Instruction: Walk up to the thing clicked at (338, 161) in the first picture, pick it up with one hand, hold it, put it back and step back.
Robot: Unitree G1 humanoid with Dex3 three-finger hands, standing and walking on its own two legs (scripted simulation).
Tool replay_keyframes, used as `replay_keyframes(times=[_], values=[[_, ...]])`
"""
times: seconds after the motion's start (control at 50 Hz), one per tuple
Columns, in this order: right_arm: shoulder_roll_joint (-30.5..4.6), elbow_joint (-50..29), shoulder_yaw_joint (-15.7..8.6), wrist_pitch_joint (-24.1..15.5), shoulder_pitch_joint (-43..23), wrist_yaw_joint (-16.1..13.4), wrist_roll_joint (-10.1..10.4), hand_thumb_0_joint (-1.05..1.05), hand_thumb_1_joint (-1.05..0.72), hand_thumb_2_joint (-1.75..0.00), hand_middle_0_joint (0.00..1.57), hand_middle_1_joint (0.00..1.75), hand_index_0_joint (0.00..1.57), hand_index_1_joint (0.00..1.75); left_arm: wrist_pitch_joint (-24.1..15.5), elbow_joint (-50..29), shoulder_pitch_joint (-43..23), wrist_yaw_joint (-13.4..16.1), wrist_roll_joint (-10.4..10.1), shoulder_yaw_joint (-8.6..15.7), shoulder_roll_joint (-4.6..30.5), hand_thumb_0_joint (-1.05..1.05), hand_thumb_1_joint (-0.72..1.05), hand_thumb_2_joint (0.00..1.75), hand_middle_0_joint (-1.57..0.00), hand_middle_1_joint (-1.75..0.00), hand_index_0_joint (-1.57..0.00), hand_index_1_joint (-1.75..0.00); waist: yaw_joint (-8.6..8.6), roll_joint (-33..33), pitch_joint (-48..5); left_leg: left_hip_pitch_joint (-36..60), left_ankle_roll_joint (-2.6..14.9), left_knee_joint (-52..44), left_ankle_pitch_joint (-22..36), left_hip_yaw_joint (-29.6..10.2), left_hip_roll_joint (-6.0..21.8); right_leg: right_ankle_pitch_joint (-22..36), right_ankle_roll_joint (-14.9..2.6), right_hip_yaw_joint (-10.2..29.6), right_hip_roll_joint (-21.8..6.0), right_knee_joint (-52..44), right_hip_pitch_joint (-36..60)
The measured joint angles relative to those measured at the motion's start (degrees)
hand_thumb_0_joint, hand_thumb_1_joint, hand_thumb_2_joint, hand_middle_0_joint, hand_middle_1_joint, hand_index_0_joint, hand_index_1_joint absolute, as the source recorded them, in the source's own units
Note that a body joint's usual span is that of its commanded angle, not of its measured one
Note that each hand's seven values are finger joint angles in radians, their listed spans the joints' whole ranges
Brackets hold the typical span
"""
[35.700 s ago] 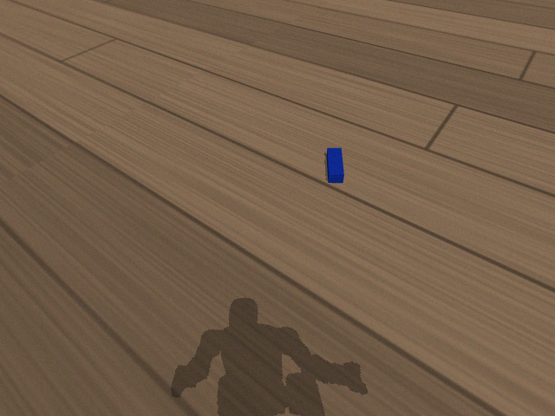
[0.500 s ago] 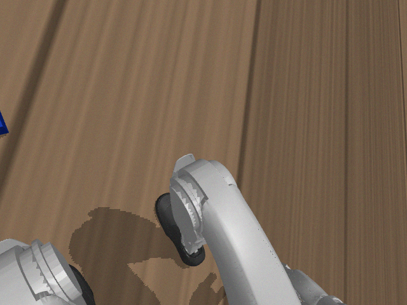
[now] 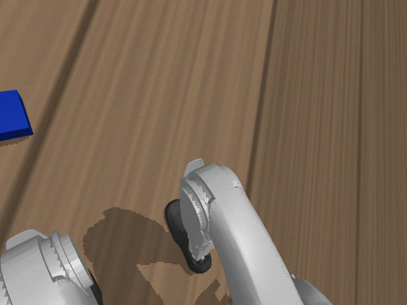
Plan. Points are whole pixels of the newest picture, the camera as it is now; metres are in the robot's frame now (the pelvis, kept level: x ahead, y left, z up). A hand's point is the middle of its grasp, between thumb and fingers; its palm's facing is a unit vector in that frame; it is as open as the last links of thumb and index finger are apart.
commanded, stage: withdraw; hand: left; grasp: from above
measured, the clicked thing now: out of the picture +0.51 +0.29 -0.29
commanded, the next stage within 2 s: home in 0.66 s
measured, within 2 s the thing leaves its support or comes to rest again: neither
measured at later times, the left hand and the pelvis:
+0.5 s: hand out of the picture +0.48 +0.30 -0.12, palm faces -0.53 -0.11 -0.84, open 13.9 cm; pelvis -0.02 -0.01 +0.03, yaw +5 degrees
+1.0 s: hand out of the picture +0.52 +0.34 -0.11, palm faces -0.38 -0.15 -0.91, open 12.9 cm; pelvis +0.00 +0.00 +0.02, yaw +5 degrees
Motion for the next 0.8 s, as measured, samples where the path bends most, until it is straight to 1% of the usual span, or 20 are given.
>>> replay_keyframes(times=[0.04,0.06,0.1,0.16,0.22,0.26,0.32,0.36,0.4,0.44,0.48,0.52,0.56,0.62,0.68,0.74,0.8], values=[[0.2,-0.1,-1.2,0.5,0.6,0.8,0.9,0.01,-0.91,-0.90,0.20,0.30,0.21,0.30,2.9,-1.9,0.2,-0.4,-1.5,0.4,-1.7,0.00,-0.52,0.97,-0.08,-1.02,-0.10,-1.01,0.55,1.4,-2.4,-0.1,-0.13,-0.8,-0.3,0.4,0.1,-0.4,-0.15,0.3,-0.2,-0.3,-0.4],[0.2,-0.1,-1.8,0.9,0.7,1.2,1.4,0.01,-0.91,-0.90,0.20,0.30,0.21,0.30,4.5,-2.6,0.1,-1.0,-2.3,0.1,-2.6,0.00,-0.52,0.97,-0.08,-1.02,-0.09,-1.00,0.88,2.1,-3.5,0.0,-0.15,-1.2,-0.4,0.7,0.1,-0.6,-0.16,0.5,-0.3,-0.5,-0.5],[0.3,0.1,-3.0,2.0,0.5,1.7,2.4,0.01,-0.91,-0.90,0.20,0.30,0.21,0.30,7.5,-3.9,0.1,-3.3,-4.2,-0.5,-4.0,0.00,-0.51,0.97,-0.08,-1.01,-0.09,-1.00,1.66,3.6,-5.5,0.3,-0.09,-2.1,-0.6,1.4,0.2,-1.0,0.03,1.0,-0.4,-0.9,-0.4],[0.4,0.1,-4.6,4.3,-0.5,1.8,3.7,0.01,-0.91,-0.90,0.20,0.30,0.21,0.30,11.4,-5.1,-0.3,-8.4,-7.3,-2.1,-5.5,0.00,-0.51,0.98,-0.08,-1.01,-0.09,-1.00,2.97,5.4,-6.9,1.8,0.16,-3.7,-0.5,2.6,0.4,-1.3,0.26,2.0,-0.6,-1.7,0.7],[0.1,-0.9,-5.8,6.6,-1.5,1.1,4.6,0.01,-0.91,-0.90,0.20,0.30,0.21,0.30,13.3,-5.5,-1.0,-15.9,-9.7,-4.3,-6.5,0.00,-0.51,0.99,-0.08,-1.00,-0.09,-1.00,4.26,6.8,-6.6,3.8,0.39,-5.6,0.3,3.7,0.1,-1.2,-0.02,2.6,-1.1,-2.9,2.6],[-0.4,-1.8,-6.4,7.9,-1.8,0.2,5.2,0.00,-0.91,-0.90,0.20,0.30,0.21,0.30,13.1,-6.3,-0.8,-21.0,-10.8,-5.7,-7.2,0.00,-0.51,0.99,-0.08,-1.00,-0.08,-1.00,5.29,7.5,-5.7,5.0,0.50,-6.9,1.1,4.1,-0.2,-0.8,-0.27,2.8,-1.5,-3.9,4.0],[-1.4,-2.9,-6.9,9.4,-1.8,-1.7,5.8,0.00,-0.91,-0.90,0.20,0.30,0.21,0.30,10.4,-8.7,0.2,-27.5,-11.9,-7.0,-8.4,0.00,-0.51,1.00,-0.08,-1.01,-0.08,-1.00,6.77,7.7,-4.1,6.3,0.55,-8.7,2.7,4.6,-0.6,0.1,-0.57,3.0,-2.0,-5.3,5.5],[-1.9,-3.3,-6.9,10.2,-1.7,-3.1,5.9,0.00,-0.91,-0.90,0.20,0.30,0.21,0.30,7.6,-10.2,0.9,-30.7,-12.3,-7.5,-8.8,0.00,-0.50,1.00,-0.08,-1.01,-0.08,-1.01,7.37,7.0,-3.0,6.8,0.51,-9.6,3.8,4.7,-0.7,0.9,-0.62,3.1,-2.2,-5.9,6.0],[-2.4,-3.3,-6.8,10.7,-1.4,-4.4,5.8,0.00,-0.91,-0.90,0.20,0.30,0.21,0.30,4.0,-11.7,1.7,-32.2,-12.4,-7.4,-9.0,0.00,-0.50,1.00,-0.09,-1.01,-0.09,-1.01,7.75,6.0,-2.3,6.7,0.42,-9.8,4.6,4.5,-0.9,1.7,-0.64,2.9,-2.2,-6.2,6.0],[-2.8,-3.1,-6.5,11.1,-1.0,-5.6,5.4,0.00,-0.91,-0.90,0.20,0.30,0.21,0.30,0.2,-12.4,2.2,-31.9,-11.5,-7.2,-8.8,0.00,-0.50,0.99,-0.09,-1.01,-0.09,-1.01,7.80,4.7,-2.0,6.1,0.24,-9.5,5.3,4.1,-1.0,2.4,-0.71,2.6,-2.2,-6.0,5.5],[-3.1,-2.6,-6.1,11.5,-0.9,-6.6,4.9,0.00,-0.91,-0.90,0.20,0.30,0.21,0.30,-3.1,-12.4,2.4,-29.6,-9.5,-7.1,-8.4,0.00,-0.49,0.99,-0.09,-1.01,-0.10,-1.00,7.44,3.5,-1.7,5.3,-0.02,-8.6,5.8,3.6,-1.2,2.9,-0.78,2.3,-2.2,-5.4,4.8],[-3.1,-2.1,-5.9,11.7,-0.8,-7.1,4.5,0.00,-0.91,-0.90,0.20,0.30,0.21,0.30,-5.4,-11.3,2.2,-25.6,-7.1,-7.1,-8.1,0.00,-0.49,0.99,-0.10,-1.01,-0.10,-1.00,6.87,2.5,-1.8,4.2,-0.19,-7.6,6.1,3.3,-1.5,3.1,-0.99,2.1,-2.2,-4.5,4.0],[-2.9,-1.3,-5.8,11.6,-0.9,-7.1,4.0,0.00,-0.91,-0.90,0.20,0.30,0.21,0.30,-6.1,-8.7,1.3,-20.6,-5.1,-7.4,-8.1,0.00,-0.49,0.98,-0.10,-1.00,-0.10,-1.00,6.16,1.9,-1.9,3.3,-0.18,-6.6,6.4,3.2,-1.7,3.2,-1.14,2.1,-2.3,-3.5,3.2],[-2.0,-0.3,-5.6,10.7,-1.3,-6.9,3.3,0.01,-0.91,-0.90,0.20,0.30,0.21,0.30,-5.1,-2.8,-0.8,-14.0,-2.6,-7.3,-8.1,0.00,-0.49,0.98,-0.09,-1.00,-0.10,-0.99,4.81,1.4,-2.0,1.9,0.12,-5.4,6.5,3.4,-1.9,3.3,-1.09,2.4,-2.2,-2.4,2.0],[-0.7,0.1,-5.2,9.3,-1.2,-6.6,2.9,0.01,-0.91,-0.89,0.20,0.30,0.21,0.30,-2.4,1.6,-2.7,-9.4,-0.7,-6.2,-7.8,0.00,-0.49,0.98,-0.09,-1.00,-0.10,-0.99,3.40,1.7,-2.3,0.4,0.52,-4.7,6.5,3.9,-1.7,3.3,-1.02,2.8,-2.0,-1.7,0.5],[0.4,0.2,-4.5,7.9,-0.6,-6.2,3.1,0.01,-0.91,-0.89,0.20,0.30,0.21,0.30,0.5,3.7,-4.3,-6.9,-0.1,-4.4,-7.1,0.00,-0.49,0.97,-0.09,-1.00,-0.10,-0.98,2.28,2.3,-3.0,-0.9,0.82,-4.2,6.1,4.5,-1.4,3.0,-0.95,3.4,-1.8,-1.0,-1.1],[1.3,0.2,-3.7,7.1,0.1,-5.6,3.5,0.00,-0.90,-0.89,0.20,0.30,0.21,0.30,3.2,4.2,-5.6,-6.5,-0.7,-2.8,-5.9,0.00,-0.47,0.97,-0.11,-0.98,-0.12,-0.97,1.51,3.2,-3.7,-1.6,0.97,-3.7,5.3,4.8,-1.1,2.5,-0.51,3.9,-1.5,-0.4,-2.2]])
